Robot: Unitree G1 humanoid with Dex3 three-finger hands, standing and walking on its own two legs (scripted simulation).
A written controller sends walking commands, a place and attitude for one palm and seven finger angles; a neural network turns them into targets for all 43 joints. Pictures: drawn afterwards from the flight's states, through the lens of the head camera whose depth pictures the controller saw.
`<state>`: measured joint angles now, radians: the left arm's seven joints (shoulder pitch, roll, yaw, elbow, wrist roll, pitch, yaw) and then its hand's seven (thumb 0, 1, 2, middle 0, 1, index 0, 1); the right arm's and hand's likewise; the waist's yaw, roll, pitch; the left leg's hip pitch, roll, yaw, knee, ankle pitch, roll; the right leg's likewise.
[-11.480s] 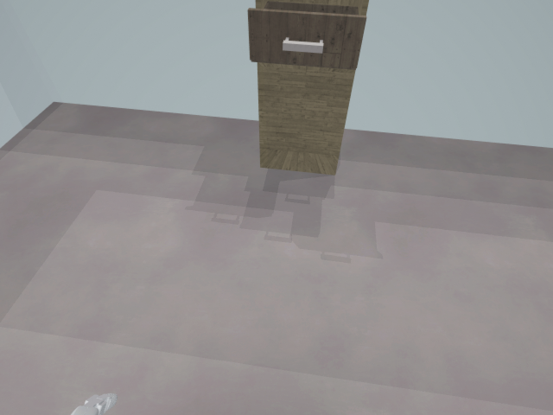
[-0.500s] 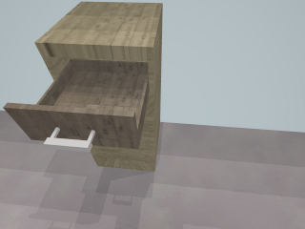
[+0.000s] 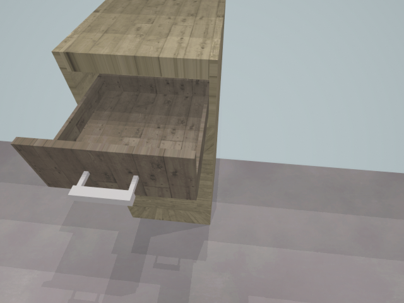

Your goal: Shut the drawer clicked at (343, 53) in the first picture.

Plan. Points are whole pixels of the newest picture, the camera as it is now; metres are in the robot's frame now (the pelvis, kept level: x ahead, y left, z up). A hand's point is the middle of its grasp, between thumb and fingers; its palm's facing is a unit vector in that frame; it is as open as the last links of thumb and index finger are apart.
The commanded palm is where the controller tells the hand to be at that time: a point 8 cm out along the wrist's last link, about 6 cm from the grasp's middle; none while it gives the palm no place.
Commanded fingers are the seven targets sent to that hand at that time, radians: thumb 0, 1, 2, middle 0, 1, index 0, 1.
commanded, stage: raise the hand and make a fist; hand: left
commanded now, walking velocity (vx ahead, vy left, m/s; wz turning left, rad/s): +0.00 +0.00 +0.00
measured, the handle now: (106, 186) +0.33 +0.23 +0.03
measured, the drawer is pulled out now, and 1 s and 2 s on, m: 0.26 0.25 0.25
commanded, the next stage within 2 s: bring the fist close to the handle in 1.86 s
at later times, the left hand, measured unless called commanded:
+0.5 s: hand out of the picture +0.12 +0.18 +0.01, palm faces +0.09 -1.00 -0.02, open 5.4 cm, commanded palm +0.11 +0.21 +0.00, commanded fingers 0.00 0.90 0.90 -0.76 -0.91 -0.76 -0.91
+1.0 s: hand (107, 277) +0.15 +0.16 +0.07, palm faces -0.03 -1.00 -0.06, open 3.2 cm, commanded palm +0.11 +0.22 +0.07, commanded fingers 0.00 0.90 0.90 -1.26 -1.45 -1.26 -1.45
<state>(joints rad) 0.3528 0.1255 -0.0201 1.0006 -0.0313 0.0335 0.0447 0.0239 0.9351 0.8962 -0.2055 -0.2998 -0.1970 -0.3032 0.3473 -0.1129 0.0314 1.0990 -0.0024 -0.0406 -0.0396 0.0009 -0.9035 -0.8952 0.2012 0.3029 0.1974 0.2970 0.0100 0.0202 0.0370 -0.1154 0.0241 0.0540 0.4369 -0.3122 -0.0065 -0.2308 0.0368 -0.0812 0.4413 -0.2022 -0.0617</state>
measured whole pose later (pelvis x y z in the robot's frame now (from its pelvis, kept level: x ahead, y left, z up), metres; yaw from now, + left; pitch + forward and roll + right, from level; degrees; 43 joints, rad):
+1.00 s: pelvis -0.02 +0.03 -0.05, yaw +3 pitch +6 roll -2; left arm 0.67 0.19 -0.04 -0.47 -0.15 -0.27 -0.13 0.02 0.90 0.90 -1.07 -1.24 -1.06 -1.24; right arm 0.29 -0.27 0.00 0.52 0.04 -0.27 -0.04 0.01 -0.90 -0.90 0.20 0.30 0.20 0.30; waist 0.00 0.04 -0.08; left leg -0.51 -0.01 0.01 0.91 -0.51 0.04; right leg -0.59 -0.02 -0.12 0.86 -0.38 -0.03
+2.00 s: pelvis -0.01 +0.01 -0.01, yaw +3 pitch -2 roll -1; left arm 0.51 0.25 0.16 -0.44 -0.27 -0.01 -0.26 0.02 0.90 0.90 -1.41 -1.60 -1.40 -1.60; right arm 0.24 -0.25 0.07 0.62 0.06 -0.40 -0.06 0.01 -0.90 -0.90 0.20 0.30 0.20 0.30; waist 0.05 0.07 -0.05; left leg -0.20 0.01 0.01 0.62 -0.39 0.01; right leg -0.28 0.01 -0.12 0.59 -0.28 -0.05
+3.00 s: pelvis -0.02 +0.02 -0.03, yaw +3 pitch +7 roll +0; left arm 0.21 0.20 0.09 0.05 -0.20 -0.29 -0.22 0.02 0.90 0.90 -1.40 -1.60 -1.40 -1.60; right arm 0.24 -0.25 0.04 0.61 0.02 -0.31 -0.04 0.01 -0.90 -0.90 0.20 0.30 0.20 0.30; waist 0.00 0.03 -0.04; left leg -0.47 -0.01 0.02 0.79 -0.44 0.02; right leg -0.56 -0.02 -0.11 0.77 -0.33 -0.04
